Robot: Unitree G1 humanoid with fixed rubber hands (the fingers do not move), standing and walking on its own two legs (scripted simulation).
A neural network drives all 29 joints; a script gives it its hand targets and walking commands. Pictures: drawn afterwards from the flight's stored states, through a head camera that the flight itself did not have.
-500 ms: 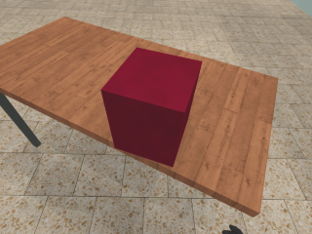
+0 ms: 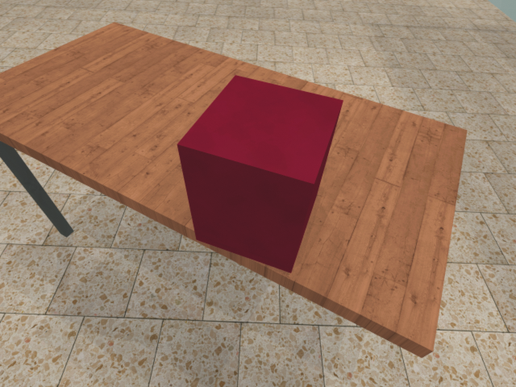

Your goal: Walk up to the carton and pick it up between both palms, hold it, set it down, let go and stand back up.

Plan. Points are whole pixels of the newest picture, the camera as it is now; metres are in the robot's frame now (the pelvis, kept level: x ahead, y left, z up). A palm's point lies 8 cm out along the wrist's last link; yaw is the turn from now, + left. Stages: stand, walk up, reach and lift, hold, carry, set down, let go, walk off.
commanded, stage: walk up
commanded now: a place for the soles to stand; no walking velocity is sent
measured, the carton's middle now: (263, 175) +0.47 +0.00 +0.05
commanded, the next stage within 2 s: none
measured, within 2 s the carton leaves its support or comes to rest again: neither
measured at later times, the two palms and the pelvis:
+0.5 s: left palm out of the picture +0.08 +0.41 -0.14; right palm out of the picture +0.12 -0.10 -0.14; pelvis +0.04 +0.15 -0.01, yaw -7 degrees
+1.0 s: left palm (41, 364) +0.19 +0.37 -0.13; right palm out of the picture +0.03 -0.08 -0.14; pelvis +0.04 +0.17 -0.02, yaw -21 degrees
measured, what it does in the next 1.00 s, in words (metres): steps to the left, turning right: left foot, then right foot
